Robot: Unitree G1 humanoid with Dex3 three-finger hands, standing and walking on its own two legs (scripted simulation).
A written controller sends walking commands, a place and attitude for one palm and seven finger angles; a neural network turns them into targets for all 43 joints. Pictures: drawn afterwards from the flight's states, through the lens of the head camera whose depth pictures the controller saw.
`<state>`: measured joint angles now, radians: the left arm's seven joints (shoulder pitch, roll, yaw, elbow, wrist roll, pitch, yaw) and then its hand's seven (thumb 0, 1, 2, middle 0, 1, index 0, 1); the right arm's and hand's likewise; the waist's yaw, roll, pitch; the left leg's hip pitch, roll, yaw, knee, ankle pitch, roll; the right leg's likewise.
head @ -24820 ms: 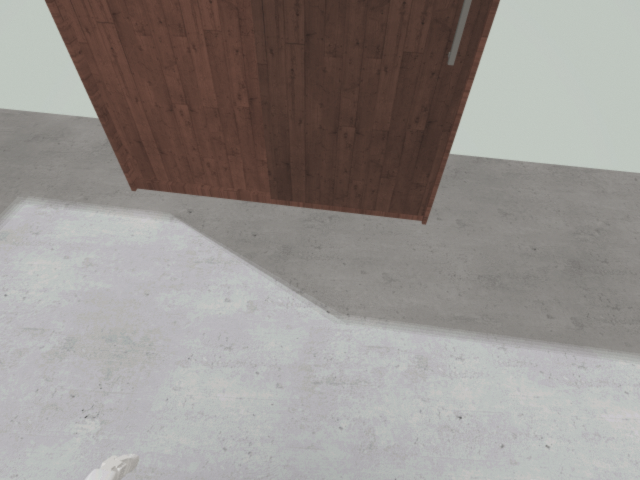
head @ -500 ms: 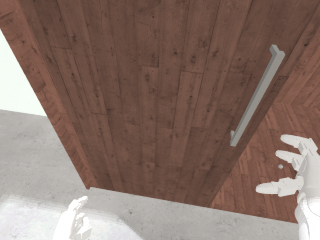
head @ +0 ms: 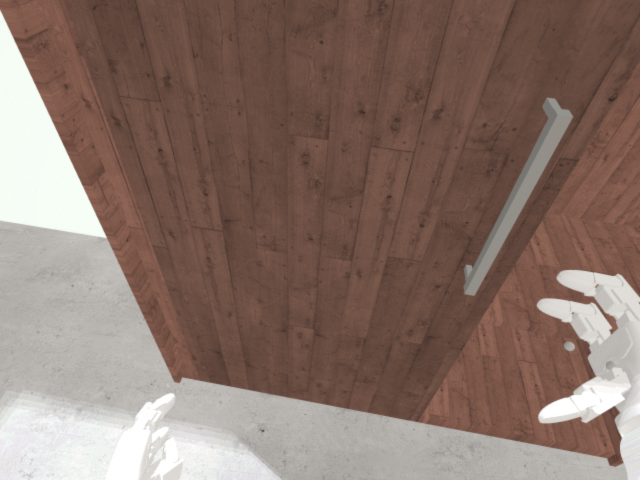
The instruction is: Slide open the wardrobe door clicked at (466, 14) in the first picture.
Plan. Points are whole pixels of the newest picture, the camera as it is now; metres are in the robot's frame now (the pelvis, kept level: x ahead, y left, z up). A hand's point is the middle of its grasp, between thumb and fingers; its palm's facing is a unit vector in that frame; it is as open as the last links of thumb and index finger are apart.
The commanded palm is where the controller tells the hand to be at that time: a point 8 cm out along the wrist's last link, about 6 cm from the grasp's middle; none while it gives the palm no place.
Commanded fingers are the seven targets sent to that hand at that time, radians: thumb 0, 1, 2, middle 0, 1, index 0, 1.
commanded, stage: draw the hand back to the body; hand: right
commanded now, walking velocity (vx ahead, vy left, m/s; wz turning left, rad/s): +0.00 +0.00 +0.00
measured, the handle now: (504, 212) +0.45 -0.25 +0.13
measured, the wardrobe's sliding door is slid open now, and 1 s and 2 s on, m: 0.58 0.58 0.58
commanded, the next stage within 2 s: step back with the hand held close in 1.34 s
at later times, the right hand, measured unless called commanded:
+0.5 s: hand (625, 378) +0.20 -0.29 +0.13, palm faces +0.44 +0.86 -0.27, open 13.3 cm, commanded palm +0.16 -0.32 +0.15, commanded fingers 0.00 -0.10 -0.51 0.23 0.77 0.23 0.77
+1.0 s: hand (637, 357) +0.20 -0.27 +0.17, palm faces +0.45 +0.82 -0.36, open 8.5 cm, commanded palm +0.16 -0.31 +0.18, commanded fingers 0.00 -0.90 -0.90 0.20 0.30 0.20 0.30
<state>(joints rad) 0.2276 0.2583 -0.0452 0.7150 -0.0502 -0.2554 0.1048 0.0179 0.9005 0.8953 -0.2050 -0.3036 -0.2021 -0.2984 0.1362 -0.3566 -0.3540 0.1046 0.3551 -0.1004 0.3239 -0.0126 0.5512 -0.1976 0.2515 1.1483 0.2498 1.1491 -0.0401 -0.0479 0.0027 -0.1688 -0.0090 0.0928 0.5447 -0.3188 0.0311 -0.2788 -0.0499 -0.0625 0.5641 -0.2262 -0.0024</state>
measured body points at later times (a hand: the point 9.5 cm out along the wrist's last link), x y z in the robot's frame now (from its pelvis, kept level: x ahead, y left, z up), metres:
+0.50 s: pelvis +0.00 -0.02 +0.01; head -0.02 -0.02 +0.46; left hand +0.19 +0.20 -0.06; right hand +0.17 -0.33 +0.15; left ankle -0.01 +0.10 -0.73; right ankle +0.05 -0.12 -0.73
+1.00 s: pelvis +0.02 -0.02 +0.01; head +0.00 +0.00 +0.46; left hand +0.20 +0.21 -0.07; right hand +0.17 -0.32 +0.19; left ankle -0.01 +0.10 -0.73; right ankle +0.05 -0.12 -0.73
